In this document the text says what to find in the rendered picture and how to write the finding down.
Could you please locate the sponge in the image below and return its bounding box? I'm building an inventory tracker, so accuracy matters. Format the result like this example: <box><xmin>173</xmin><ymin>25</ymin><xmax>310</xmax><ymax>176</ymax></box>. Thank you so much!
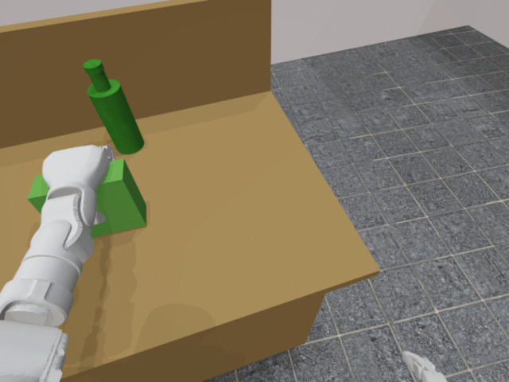
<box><xmin>27</xmin><ymin>159</ymin><xmax>146</xmax><ymax>238</ymax></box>

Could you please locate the table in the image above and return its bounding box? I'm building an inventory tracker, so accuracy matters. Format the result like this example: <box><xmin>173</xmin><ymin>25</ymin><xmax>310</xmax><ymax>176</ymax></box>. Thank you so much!
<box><xmin>0</xmin><ymin>0</ymin><xmax>381</xmax><ymax>382</ymax></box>

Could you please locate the robot left hand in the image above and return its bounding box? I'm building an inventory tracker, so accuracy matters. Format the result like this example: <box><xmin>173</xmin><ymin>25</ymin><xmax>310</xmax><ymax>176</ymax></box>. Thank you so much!
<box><xmin>42</xmin><ymin>145</ymin><xmax>115</xmax><ymax>225</ymax></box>

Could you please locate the left robot upper arm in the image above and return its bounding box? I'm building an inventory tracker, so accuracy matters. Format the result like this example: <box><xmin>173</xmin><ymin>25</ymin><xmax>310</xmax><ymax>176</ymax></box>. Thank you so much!
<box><xmin>0</xmin><ymin>320</ymin><xmax>69</xmax><ymax>382</ymax></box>

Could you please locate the robot right hand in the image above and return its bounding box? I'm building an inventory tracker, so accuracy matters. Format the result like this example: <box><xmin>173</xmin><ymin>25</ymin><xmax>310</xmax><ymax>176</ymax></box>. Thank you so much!
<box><xmin>402</xmin><ymin>351</ymin><xmax>448</xmax><ymax>382</ymax></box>

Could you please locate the left robot forearm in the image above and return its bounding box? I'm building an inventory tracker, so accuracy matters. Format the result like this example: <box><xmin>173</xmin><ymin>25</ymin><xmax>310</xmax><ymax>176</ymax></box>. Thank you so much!
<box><xmin>0</xmin><ymin>182</ymin><xmax>97</xmax><ymax>327</ymax></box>

